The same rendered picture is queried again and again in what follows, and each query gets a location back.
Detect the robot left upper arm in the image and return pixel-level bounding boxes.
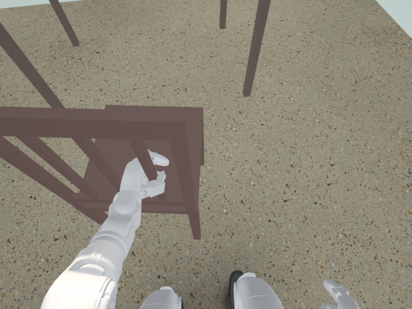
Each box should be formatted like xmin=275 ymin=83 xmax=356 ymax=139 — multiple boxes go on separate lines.
xmin=44 ymin=270 xmax=118 ymax=309

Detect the right robot foot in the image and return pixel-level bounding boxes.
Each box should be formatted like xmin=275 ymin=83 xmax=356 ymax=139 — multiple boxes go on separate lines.
xmin=229 ymin=270 xmax=244 ymax=309

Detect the robot left forearm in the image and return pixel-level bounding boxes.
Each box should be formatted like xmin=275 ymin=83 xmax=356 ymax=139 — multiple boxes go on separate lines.
xmin=41 ymin=190 xmax=142 ymax=309

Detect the right robot shin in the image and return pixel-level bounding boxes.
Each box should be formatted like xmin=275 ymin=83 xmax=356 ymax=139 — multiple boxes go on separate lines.
xmin=238 ymin=272 xmax=256 ymax=280

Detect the chair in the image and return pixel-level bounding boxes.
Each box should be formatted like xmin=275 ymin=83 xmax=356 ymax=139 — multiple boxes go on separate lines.
xmin=0 ymin=105 xmax=204 ymax=239

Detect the robot left hand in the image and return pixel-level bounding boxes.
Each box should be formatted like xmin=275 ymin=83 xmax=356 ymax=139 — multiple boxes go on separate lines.
xmin=120 ymin=149 xmax=169 ymax=199

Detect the robot right hand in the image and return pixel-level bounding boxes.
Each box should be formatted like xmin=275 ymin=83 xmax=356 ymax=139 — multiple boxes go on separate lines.
xmin=320 ymin=279 xmax=360 ymax=309

